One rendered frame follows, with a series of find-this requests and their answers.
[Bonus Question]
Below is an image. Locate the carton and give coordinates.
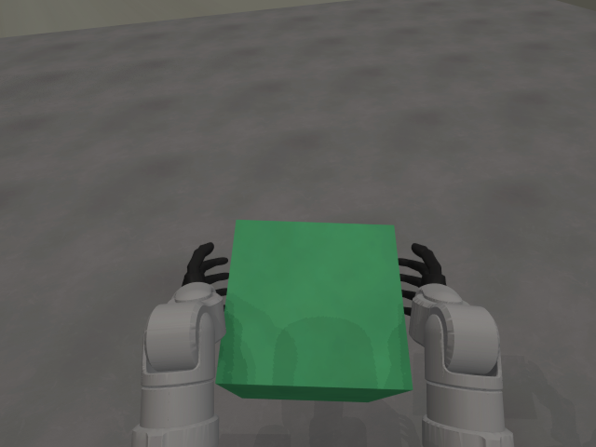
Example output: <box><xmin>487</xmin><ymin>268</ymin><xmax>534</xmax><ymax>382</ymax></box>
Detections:
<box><xmin>215</xmin><ymin>220</ymin><xmax>413</xmax><ymax>402</ymax></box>

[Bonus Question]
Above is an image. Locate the right robot hand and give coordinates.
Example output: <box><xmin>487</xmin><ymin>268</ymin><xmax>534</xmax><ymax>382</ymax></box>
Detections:
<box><xmin>398</xmin><ymin>243</ymin><xmax>447</xmax><ymax>316</ymax></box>

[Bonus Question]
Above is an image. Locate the robot left forearm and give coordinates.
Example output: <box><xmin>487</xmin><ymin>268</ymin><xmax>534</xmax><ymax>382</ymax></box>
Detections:
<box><xmin>131</xmin><ymin>282</ymin><xmax>226</xmax><ymax>447</ymax></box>

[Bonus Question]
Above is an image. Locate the robot right forearm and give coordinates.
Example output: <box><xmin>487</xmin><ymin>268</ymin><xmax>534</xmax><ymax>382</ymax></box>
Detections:
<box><xmin>409</xmin><ymin>283</ymin><xmax>514</xmax><ymax>447</ymax></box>

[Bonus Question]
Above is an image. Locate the left robot hand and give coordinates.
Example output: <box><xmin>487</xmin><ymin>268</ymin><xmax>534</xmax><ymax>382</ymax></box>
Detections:
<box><xmin>182</xmin><ymin>242</ymin><xmax>229</xmax><ymax>310</ymax></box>

